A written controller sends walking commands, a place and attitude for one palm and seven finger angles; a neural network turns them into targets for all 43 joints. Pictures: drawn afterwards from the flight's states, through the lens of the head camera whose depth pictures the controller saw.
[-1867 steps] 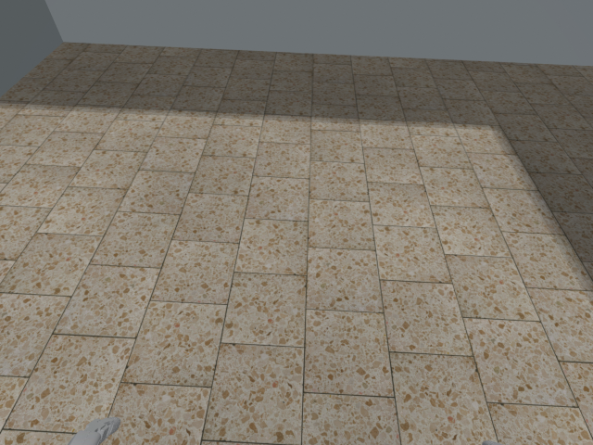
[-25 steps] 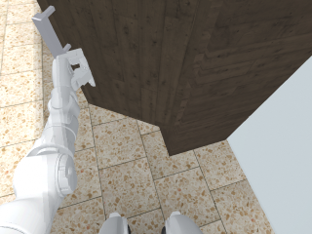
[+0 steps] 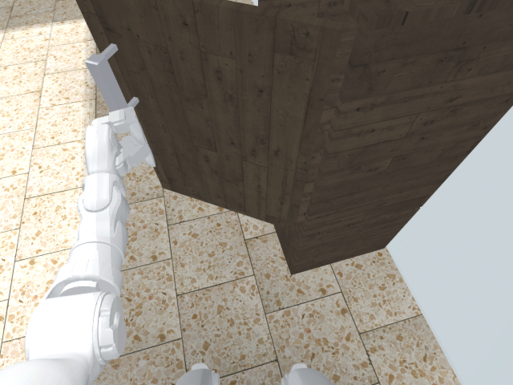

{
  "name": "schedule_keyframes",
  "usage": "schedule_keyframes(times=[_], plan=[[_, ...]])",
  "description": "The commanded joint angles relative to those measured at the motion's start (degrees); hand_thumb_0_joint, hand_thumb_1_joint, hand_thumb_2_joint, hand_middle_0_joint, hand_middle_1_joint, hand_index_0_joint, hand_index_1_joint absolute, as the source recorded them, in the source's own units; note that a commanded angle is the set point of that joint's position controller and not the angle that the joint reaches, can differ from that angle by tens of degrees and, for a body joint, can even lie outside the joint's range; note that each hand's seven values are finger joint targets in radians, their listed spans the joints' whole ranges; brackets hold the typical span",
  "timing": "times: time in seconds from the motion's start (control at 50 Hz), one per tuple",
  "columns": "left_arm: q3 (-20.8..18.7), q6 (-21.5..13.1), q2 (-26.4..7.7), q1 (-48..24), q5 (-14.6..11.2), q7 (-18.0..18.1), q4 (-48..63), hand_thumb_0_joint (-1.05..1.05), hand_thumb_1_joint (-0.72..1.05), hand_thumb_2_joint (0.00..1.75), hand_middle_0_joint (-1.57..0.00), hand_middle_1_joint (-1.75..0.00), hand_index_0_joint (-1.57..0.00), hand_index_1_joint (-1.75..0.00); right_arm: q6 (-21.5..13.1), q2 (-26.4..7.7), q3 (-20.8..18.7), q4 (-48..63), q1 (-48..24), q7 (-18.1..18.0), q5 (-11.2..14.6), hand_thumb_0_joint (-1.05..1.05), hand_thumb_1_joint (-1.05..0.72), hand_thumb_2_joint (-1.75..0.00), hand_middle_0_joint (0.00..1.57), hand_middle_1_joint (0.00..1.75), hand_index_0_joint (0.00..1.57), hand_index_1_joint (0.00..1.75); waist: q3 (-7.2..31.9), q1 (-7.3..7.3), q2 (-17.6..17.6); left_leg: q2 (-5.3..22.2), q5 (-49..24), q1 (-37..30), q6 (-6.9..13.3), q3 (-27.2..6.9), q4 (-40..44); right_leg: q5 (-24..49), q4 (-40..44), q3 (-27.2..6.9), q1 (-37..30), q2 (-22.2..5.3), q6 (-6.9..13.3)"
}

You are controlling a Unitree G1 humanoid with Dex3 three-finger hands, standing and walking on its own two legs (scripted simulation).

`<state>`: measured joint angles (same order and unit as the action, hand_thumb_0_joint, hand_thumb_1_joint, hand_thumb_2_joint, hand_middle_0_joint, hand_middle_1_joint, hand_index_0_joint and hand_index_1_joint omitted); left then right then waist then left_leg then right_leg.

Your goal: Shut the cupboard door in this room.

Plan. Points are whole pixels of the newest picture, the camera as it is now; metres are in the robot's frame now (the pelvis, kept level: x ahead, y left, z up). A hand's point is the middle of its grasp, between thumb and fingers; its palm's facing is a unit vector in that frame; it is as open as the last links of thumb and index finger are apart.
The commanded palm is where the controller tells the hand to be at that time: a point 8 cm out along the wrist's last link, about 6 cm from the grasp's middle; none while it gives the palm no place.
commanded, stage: draw the hand back to the body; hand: left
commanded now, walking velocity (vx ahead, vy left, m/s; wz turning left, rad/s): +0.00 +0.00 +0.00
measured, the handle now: (117, 84) +0.65 +0.23 +0.07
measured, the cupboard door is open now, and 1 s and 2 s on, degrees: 54 54 54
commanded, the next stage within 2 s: step back with the hand held close in 1.38 s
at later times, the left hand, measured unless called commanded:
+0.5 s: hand (63, 221) +0.31 +0.20 +0.15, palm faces +0.18 -0.96 -0.20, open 3.1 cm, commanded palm +0.27 +0.25 +0.17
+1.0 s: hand out of the picture +0.20 +0.28 +0.22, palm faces +0.47 -0.78 -0.42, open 6.1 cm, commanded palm +0.15 +0.31 +0.23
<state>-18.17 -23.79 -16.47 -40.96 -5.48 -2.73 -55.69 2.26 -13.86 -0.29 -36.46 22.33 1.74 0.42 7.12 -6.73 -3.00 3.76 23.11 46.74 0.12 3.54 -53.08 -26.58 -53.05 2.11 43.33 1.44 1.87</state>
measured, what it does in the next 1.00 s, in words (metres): rises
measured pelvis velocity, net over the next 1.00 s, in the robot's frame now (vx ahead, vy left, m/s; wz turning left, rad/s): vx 0.02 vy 0.01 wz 0.04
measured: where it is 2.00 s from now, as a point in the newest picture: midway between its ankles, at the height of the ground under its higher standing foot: outside the picture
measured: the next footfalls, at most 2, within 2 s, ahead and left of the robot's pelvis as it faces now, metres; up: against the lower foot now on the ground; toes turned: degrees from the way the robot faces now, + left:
none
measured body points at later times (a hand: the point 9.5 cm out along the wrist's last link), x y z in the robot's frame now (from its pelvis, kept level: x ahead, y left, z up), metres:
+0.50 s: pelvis +0.00 +0.01 +0.05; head +0.00 -0.01 +0.50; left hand +0.30 +0.25 +0.16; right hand +0.20 -0.22 -0.04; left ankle +0.02 +0.12 -0.68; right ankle -0.01 -0.10 -0.68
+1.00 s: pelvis +0.02 +0.01 +0.06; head +0.00 -0.03 +0.51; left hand +0.17 +0.31 +0.24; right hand +0.21 -0.20 -0.04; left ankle +0.02 +0.12 -0.68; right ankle -0.01 -0.10 -0.68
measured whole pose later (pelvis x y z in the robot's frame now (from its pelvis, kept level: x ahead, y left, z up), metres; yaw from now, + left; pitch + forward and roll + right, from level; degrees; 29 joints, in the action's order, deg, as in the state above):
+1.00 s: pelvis +0.02 +0.01 +0.06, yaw +2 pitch -4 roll +0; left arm -18.9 -3.5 -20.3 26.4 -4.9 5.9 20.6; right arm -1.6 -13.3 1.6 -35.6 11.6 -3.9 1.3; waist -0.1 3.4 -4.9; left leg 0.7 12.8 7.2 0.5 3.1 -23.6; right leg -16.1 -22.4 2.9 2.8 -0.1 0.8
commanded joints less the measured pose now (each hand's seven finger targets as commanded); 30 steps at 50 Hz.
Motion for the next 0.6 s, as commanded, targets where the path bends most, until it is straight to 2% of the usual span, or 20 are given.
schedule_keyframes(times=[0.0, 0.02, 0.04, 0.06, 0.08, 0.1, 0.12, 0.14, 0.16, 0.18, 0.22, 0.28, 0.3, 0.32, 0.36, 0.4, 0.42, 0.44, 0.52, 0.58], plan=[[0.5, 0.4, -10.4, -14.9, -4.3, -2.3, 22.0, 0.0, 0.9, 0.9, -1.3, -1.5, -1.3, -1.5, -2.0, -8.7, -3.5, 7.3, 2.1, -1.6, 1.8, 0.0, -0.9, -0.9, 0.2, 0.3, 0.2, 0.3, 24.9, 2.27, 3.8, -4.0, -17.9, -19.6, 2.3, -1.4, 7.2, 31.8, 11.3, -2.0, -19.5, 1.2, -2.2], [1.9, 1.2, -9.5, -14.0, -5.0, -2.6, 24.1, 0.0, 0.9, 0.9, -1.3, -1.5, -1.3, -1.5, -2.2, -8.7, -3.3, 7.3, 1.3, -2.0, 2.1, 0.0, -0.9, -0.9, 0.2, 0.3, 0.2, 0.3, 22.6, 1.86, 4.6, -3.8, -16.7, -20.3, 2.4, -1.5, 8.1, 30.3, 12.3, -1.7, -19.6, 1.3, -2.1], [2.2, 1.5, -9.2, -13.5, -5.9, -2.6, 27.4, 0.0, 0.9, 0.9, -1.3, -1.5, -1.3, -1.5, -2.6, -8.7, -3.3, 7.6, 0.6, -2.5, 2.3, 0.0, -0.9, -0.9, 0.2, 0.3, 0.2, 0.3, 21.7, 2.09, 2.8, -3.9, -16.8, -21.8, 2.4, -1.4, 8.7, 29.8, 13.0, -1.6, -19.6, 1.3, -2.0], [3.0, 1.3, -8.8, -14.2, -6.2, -2.7, 30.7, 0.0, 0.9, 0.9, -1.3, -1.5, -1.3, -1.5, -3.1, -8.5, -3.2, 7.2, 0.1, -2.8, 2.5, 0.0, -0.9, -0.9, 0.2, 0.3, 0.2, 0.3, 21.5, 1.77, 2.1, -3.7, -17.1, -23.8, 2.4, -1.8, 9.5, 29.3, 13.5, -1.4, -18.9, 1.3, -2.1], [3.3, 1.6, -8.5, -10.7, -6.3, -2.7, 31.0, 0.0, 0.9, 0.9, -1.3, -1.5, -1.3, -1.5, -3.5, -8.4, -3.2, 6.9, -0.5, -3.0, 2.5, 0.0, -0.9, -0.9, 0.2, 0.3, 0.2, 0.3, 19.3, 2.37, 2.5, -3.6, -17.2, -24.4, 2.4, -2.0, 10.0, 28.6, 13.9, -1.0, -18.9, 1.4, -1.8], [4.8, 1.4, -7.5, -10.5, -6.3, -2.9, 33.6, 0.0, 0.9, 0.9, -1.3, -1.5, -1.3, -1.5, -3.9, -8.3, -3.0, 6.9, -1.1, -3.1, 2.6, 0.0, -0.9, -0.9, 0.2, 0.3, 0.2, 0.3, 18.9, 2.08, 1.5, -3.5, -16.9, -25.5, 2.4, -2.2, 10.9, 27.6, 14.4, -0.9, -18.3, 1.3, -1.9], [5.0, 1.9, -7.5, -7.8, -6.0, -2.9, 33.8, 0.0, 0.9, 0.9, -1.3, -1.5, -1.3, -1.5, -4.3, -8.2, -3.0, 6.6, -1.7, -3.3, 2.6, 0.0, -0.9, -0.9, 0.2, 0.3, 0.2, 0.3, 17.1, 2.48, 1.1, -3.4, -16.7, -26.3, 2.3, -2.3, 11.3, 26.7, 14.7, -0.6, -17.9, 1.4, -1.7], [6.0, 2.0, -7.0, -6.4, -5.8, -3.0, 36.6, 0.0, 0.9, 0.9, -1.3, -1.5, -1.3, -1.5, -4.7, -8.2, -2.9, 6.9, -2.4, -3.4, 2.7, 0.0, -0.9, -0.9, 0.2, 0.3, 0.2, 0.3, 16.8, 2.82, -1.5, -3.4, -17.4, -27.9, 2.3, -2.4, 11.9, 26.3, 14.8, -0.4, -18.1, 1.2, -1.5], [5.0, 2.6, -7.9, -3.0, -5.8, -3.0, 36.8, 0.0, 0.9, 0.9, -1.3, -1.5, -1.3, -1.5, -5.0, -8.1, -2.7, 6.8, -3.2, -3.4, 2.8, 0.0, -0.9, -0.9, 0.2, 0.3, 0.2, 0.3, 16.3, 3.57, -1.5, -3.3, -17.2, -28.5, 2.1, -2.6, 12.7, 25.6, 15.2, -0.3, -17.8, 1.1, -1.5], [7.1, 3.7, -5.7, -0.3, -5.7, -3.5, 37.3, 0.0, 0.9, 0.9, -1.3, -1.5, -1.3, -1.5, -5.3, -7.9, -2.5, 7.1, -4.4, -3.3, 2.9, 0.0, -0.9, -0.9, 0.2, 0.3, 0.2, 0.3, 14.6, 3.72, -2.5, -3.3, -16.8, -28.9, 2.0, -2.6, 13.4, 24.8, 15.5, 0.0, -17.8, 1.0, -1.3], [6.4, 6.0, -6.0, 5.4, -6.4, -3.9, 38.9, 0.0, 0.9, 0.9, -1.24, -1.44, -1.24, -1.44, -5.8, -7.9, -2.3, 7.9, -6.3, -3.3, 3.2, 0.0, -0.9, -0.9, 0.2, 0.3, 0.2, 0.3, 12.9, 5.12, -2.1, -3.3, -16.0, -29.1, 1.8, -2.7, 15.0, 23.5, 16.3, 0.3, -19.1, 0.8, -1.1], [4.3, 9.8, -7.2, 12.0, -8.2, -4.6, 43.3, 0.0, 0.9, 0.9, -1.16, -1.35, -1.16, -1.35, -6.1, -7.9, -1.7, 9.9, -9.6, -3.6, 3.7, 0.0, -0.9, -0.9, 0.2, 0.3, 0.2, 0.3, 11.3, 6.88, 2.3, -3.6, -14.7, -28.5, 1.9, -2.4, 17.1, 23.1, 18.0, 0.3, -22.8, 0.3, -1.3], [8.6, 9.4, -9.0, 12.4, -2.1, -0.5, 51.4, 0.0, 0.9, 0.9, -1.13, -1.32, -1.13, -1.32, -4.5, -6.2, -1.6, 11.4, -12.2, -4.7, 3.4, 0.0, -0.9, -0.9, 0.2, 0.3, 0.2, 0.3, 10.8, 6.13, 4.5, -3.9, -15.3, -31.9, 2.0, -1.7, 19.6, 22.9, 21.8, -2.0, -24.1, -0.9, -1.5], [7.3, 10.5, -8.7, 16.3, -1.6, 1.8, 52.1, 0.0, 0.9, 0.9, -1.11, -1.29, -1.11, -1.29, -3.9, -6.4, -1.8, 11.5, -12.7, -5.5, 3.2, 0.0, -0.9, -0.9, 0.2, 0.3, 0.2, 0.3, 9.2, 5.98, 5.1, -3.6, -15.0, -32.7, 2.1, -1.7, 20.6, 22.0, 22.9, -1.7, -25.0, -1.0, -1.6], [7.2, 12.4, -9.3, 19.8, -1.1, 3.8, 55.8, 0.0, 0.9, 0.9, -1.05, -1.23, -1.05, -1.23, -3.4, -6.4, -1.1, 11.9, -14.6, -6.3, 3.2, 0.0, -0.9, -0.9, 0.2, 0.3, 0.2, 0.3, 6.7, 6.42, 5.0, -3.4, -14.4, -33.7, 2.1, -1.8, 22.5, 20.8, 24.6, -1.5, -26.0, -1.3, -1.7], [7.2, 13.6, -9.5, 19.1, -0.2, 5.3, 58.5, 0.0, 0.9, 0.9, -1.0, -1.17, -1.0, -1.17, -3.1, -6.2, -0.6, 11.8, -16.1, -6.9, 3.1, 0.0, -0.9, -0.9, 0.2, 0.3, 0.2, 0.3, 4.1, 6.17, 5.0, -3.4, -14.1, -35.8, 2.3, -1.9, 24.4, 20.0, 26.7, -1.4, -26.4, -1.1, -1.7], [7.4, 14.2, -9.1, 19.5, 0.0, 5.9, 59.6, 0.0, 0.9, 0.9, -0.97, -1.14, -0.97, -1.14, -3.2, -5.9, -0.4, 11.5, -16.5, -7.0, 3.0, 0.0, -0.9, -0.9, 0.2, 0.3, 0.2, 0.3, 3.1, 6.0, 3.3, -3.2, -13.4, -36.9, 2.1, -2.1, 25.4, 18.6, 27.5, -1.2, -26.9, -1.1, -1.5], [6.7, 14.7, -10.3, 20.5, 0.3, 6.4, 61.0, 0.0, 0.9, 0.9, -0.94, -1.11, -0.94, -1.11, -3.2, -6.1, -0.2, 11.4, -16.6, -7.4, 2.9, 0.0, -0.9, -0.9, 0.2, 0.3, 0.2, 0.3, 2.6, 6.3, 2.6, -3.3, -13.5, -37.7, 2.2, -2.1, 26.2, 18.4, 28.7, -1.3, -28.1, -1.2, -1.3], [7.1, 15.9, -8.9, 25.5, 1.0, 7.8, 67.7, 0.0, 0.9, 0.9, -0.83, -0.99, -0.83, -0.99, -4.5, -5.2, 0.6, 11.3, -17.6, -7.3, 2.2, 0.0, -0.9, -0.9, 0.2, 0.3, 0.2, 0.3, 3.4, 6.84, -2.8, -3.1, -16.5, -42.9, 1.6, -2.8, 29.2, 20.4, 30.3, -0.4, -31.6, -1.0, -0.8], [6.8, 16.5, -8.5, 33.0, 1.0, 8.2, 72.2, 0.0, 0.9, 0.9, -0.75, -0.9, -0.75, -0.9, -5.1, -5.0, 0.9, 11.3, -18.3, -6.9, 1.8, 0.0, -0.9, -0.9, 0.2, 0.3, 0.2, 0.3, 3.1, 7.49, -2.9, -2.8, -19.8, -44.8, 1.4, -2.7, 30.5, 23.0, 31.5, -0.2, -34.1, -1.0, -0.8]])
